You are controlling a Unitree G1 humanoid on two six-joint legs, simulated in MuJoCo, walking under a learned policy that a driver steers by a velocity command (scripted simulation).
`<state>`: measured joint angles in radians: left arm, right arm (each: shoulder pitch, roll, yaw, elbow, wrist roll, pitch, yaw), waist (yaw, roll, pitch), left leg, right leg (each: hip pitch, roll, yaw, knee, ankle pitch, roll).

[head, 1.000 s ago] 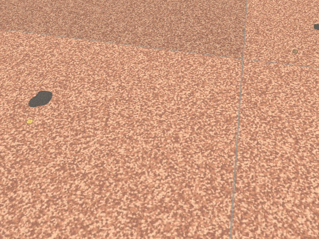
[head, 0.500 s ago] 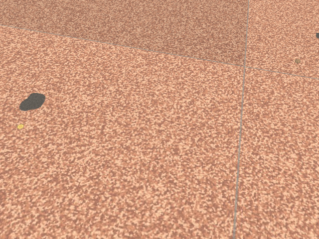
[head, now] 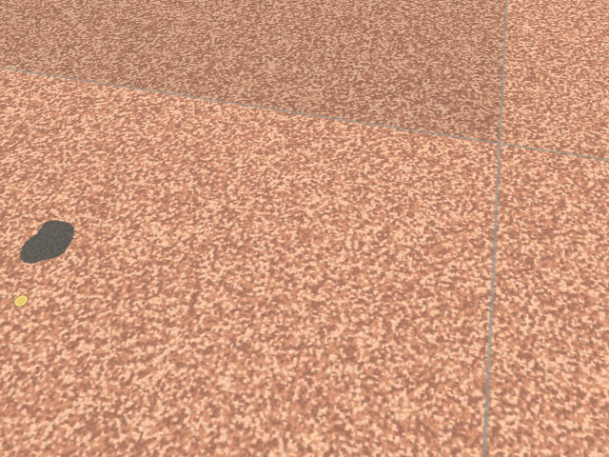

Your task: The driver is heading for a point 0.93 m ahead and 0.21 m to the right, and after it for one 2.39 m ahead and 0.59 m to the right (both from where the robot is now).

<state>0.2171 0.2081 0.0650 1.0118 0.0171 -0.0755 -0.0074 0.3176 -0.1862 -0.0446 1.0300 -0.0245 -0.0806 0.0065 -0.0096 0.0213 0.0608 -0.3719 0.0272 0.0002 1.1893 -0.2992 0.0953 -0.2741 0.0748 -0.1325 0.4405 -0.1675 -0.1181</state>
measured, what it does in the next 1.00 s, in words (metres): walks ahead, turning right: left foot, then right foot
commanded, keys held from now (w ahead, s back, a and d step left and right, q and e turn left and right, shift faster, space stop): w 0.40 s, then w+e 0.60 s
